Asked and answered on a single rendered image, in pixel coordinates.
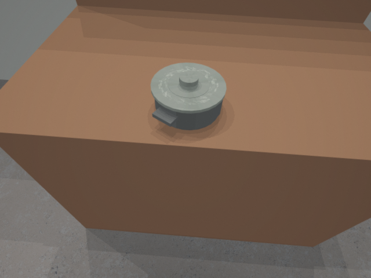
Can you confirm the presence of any lid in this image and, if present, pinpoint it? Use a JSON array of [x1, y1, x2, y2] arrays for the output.
[[151, 63, 227, 114]]

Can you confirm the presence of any pot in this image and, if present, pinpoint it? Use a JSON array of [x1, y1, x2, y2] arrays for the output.
[[152, 100, 223, 130]]

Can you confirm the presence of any knob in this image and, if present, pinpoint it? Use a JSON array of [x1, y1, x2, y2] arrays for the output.
[[179, 71, 199, 87]]

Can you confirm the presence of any table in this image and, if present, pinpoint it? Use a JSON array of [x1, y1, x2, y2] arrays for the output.
[[0, 0, 371, 247]]

